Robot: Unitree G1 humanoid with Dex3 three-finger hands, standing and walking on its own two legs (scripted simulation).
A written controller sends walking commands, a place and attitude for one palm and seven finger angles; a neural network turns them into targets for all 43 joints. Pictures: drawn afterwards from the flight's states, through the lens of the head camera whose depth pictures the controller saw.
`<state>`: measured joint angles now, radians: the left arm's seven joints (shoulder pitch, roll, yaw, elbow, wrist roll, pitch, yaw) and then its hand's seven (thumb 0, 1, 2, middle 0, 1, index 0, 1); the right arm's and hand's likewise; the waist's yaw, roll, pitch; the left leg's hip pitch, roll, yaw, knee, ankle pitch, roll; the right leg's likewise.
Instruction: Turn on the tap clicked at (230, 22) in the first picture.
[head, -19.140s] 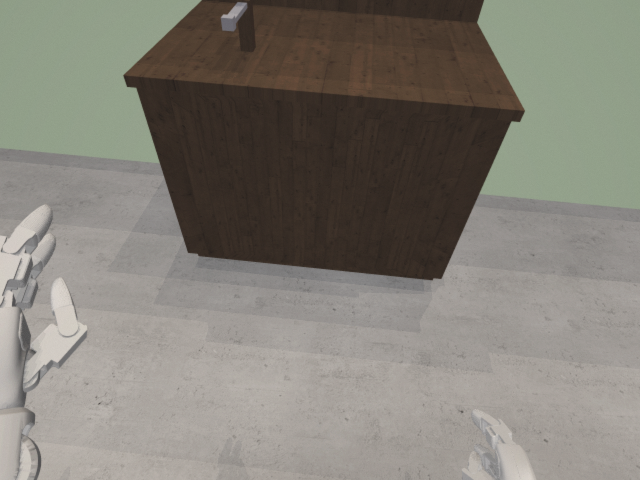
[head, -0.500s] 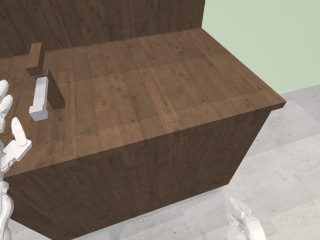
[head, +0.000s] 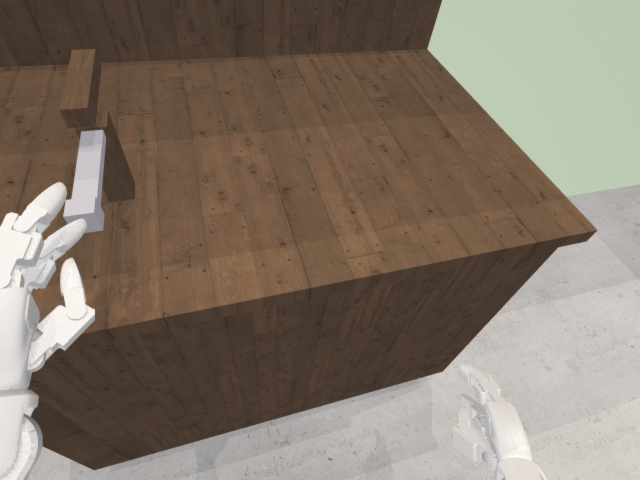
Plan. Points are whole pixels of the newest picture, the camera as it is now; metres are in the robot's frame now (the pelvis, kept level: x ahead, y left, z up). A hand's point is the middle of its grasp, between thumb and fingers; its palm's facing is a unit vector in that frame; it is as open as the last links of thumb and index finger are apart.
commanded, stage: look again from close up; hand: left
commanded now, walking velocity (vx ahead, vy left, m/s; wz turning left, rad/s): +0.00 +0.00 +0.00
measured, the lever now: (84, 215) +0.32 +0.30 +0.15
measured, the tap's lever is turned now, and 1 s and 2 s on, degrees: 0 0 0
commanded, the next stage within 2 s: come to a stop and stand still in 0.34 s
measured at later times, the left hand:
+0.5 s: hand (57, 316) +0.20 +0.26 +0.16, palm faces +0.41 -0.82 -0.39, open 7.5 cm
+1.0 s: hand (66, 323) +0.20 +0.25 +0.17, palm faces +0.44 -0.85 -0.29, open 7.5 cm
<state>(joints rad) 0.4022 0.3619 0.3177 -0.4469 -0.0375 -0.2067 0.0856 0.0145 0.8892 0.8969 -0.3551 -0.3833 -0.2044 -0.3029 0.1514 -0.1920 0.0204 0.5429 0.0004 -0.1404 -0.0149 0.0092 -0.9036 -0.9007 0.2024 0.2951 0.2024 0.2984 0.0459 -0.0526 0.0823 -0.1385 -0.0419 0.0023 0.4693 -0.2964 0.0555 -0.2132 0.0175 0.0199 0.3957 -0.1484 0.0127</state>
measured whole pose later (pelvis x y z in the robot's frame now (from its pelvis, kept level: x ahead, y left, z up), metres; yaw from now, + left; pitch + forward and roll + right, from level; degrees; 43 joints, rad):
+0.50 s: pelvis -0.02 +0.00 +0.00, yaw +1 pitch -3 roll -1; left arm 0.34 0.37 0.35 -0.41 0.02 -0.21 0.09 0.01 0.89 0.90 -0.22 -0.31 -0.20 -0.30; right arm 0.25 -0.19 0.02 0.57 -0.01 -0.12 -0.02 0.01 -0.90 -0.90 0.20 0.30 0.20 0.30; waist 0.04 -0.04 0.07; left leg -0.15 -0.06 0.00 0.48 -0.27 0.07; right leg -0.22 0.00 0.01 0.39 -0.12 0.02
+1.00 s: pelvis -0.02 -0.01 +0.00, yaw +0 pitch -3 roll -1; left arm 0.34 0.33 0.35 -0.39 -0.04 -0.28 0.10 0.01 0.89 0.90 -0.21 -0.31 -0.20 -0.30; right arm 0.23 -0.21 0.02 0.60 0.00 -0.19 -0.02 0.01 -0.90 -0.90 0.20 0.30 0.20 0.30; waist 0.05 -0.04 0.06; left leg -0.16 -0.04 0.00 0.48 -0.27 0.05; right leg -0.24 0.01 0.01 0.42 -0.13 0.00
